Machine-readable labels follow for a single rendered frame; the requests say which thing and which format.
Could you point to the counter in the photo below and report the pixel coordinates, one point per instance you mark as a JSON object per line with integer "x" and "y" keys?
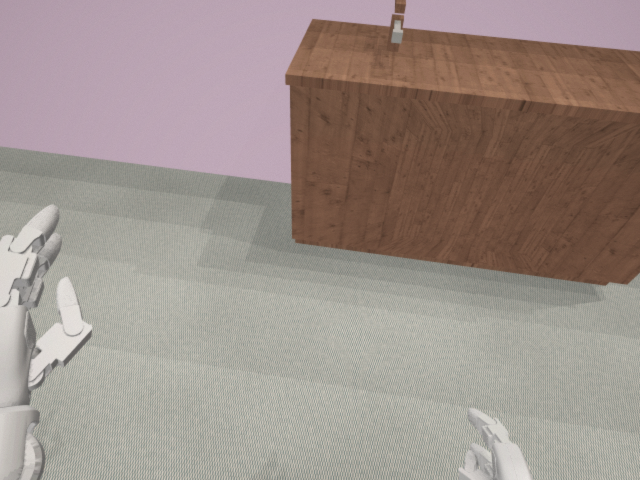
{"x": 495, "y": 153}

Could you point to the robot left hand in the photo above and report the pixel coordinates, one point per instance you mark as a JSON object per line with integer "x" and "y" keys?
{"x": 23, "y": 262}

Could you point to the robot right hand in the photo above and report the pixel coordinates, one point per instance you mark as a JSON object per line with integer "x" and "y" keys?
{"x": 506, "y": 460}

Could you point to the left robot forearm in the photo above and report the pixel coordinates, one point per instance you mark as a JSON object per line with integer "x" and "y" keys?
{"x": 22, "y": 456}

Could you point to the tap lever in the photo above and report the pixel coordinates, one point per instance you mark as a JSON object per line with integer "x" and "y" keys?
{"x": 397, "y": 32}

